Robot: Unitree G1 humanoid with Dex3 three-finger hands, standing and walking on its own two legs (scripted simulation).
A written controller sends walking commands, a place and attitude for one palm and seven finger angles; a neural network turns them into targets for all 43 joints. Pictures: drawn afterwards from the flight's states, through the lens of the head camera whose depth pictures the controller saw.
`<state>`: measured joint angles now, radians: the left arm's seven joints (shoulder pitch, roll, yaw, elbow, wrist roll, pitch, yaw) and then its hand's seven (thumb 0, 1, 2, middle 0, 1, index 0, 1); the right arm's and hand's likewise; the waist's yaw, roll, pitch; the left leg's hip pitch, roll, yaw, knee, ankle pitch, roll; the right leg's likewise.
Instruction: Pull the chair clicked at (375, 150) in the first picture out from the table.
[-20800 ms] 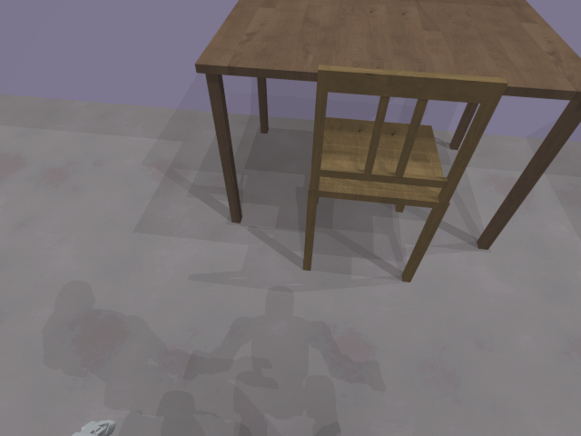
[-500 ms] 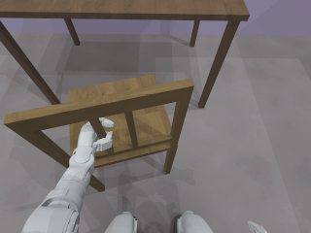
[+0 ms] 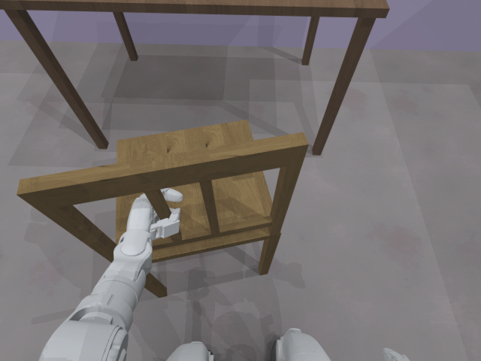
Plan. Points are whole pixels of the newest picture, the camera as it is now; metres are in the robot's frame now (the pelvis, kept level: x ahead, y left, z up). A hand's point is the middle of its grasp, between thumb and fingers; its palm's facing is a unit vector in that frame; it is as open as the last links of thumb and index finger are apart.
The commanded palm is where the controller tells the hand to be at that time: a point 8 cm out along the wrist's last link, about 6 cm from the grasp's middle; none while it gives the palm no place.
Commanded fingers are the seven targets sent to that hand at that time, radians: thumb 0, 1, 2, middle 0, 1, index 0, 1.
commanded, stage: step backward, pulling the chair out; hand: left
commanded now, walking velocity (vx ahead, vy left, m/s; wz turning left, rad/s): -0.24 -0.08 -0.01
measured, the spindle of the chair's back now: (165, 215) +0.37 +0.18 -0.09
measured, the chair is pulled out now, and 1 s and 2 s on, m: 0.45 0.60 0.60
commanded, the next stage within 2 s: stop walking, hand still on the chair in 0.20 s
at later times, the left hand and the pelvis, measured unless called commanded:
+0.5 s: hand (165, 273) +0.25 +0.15 -0.06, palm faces +0.02 -0.98 -0.17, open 5.4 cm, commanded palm +0.23 +0.20 -0.05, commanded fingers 0.00 0.90 0.90 -0.50 -1.45 -0.50 -1.45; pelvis -0.09 +0.02 +0.00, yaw +0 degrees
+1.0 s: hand (153, 300) +0.21 +0.16 -0.06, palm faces +0.04 -0.98 -0.18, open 5.4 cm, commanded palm +0.19 +0.21 -0.05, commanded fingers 0.00 0.90 0.90 -0.50 -1.45 -0.50 -1.45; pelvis -0.08 +0.02 +0.01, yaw -1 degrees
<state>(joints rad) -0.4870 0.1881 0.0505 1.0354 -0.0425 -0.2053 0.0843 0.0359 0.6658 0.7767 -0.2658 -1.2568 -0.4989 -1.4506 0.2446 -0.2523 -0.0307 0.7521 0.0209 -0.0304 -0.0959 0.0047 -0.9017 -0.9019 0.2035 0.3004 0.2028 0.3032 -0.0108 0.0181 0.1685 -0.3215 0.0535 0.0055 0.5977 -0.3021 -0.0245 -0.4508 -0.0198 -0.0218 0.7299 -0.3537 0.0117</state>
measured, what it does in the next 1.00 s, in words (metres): steps on the spot: right foot, then left foot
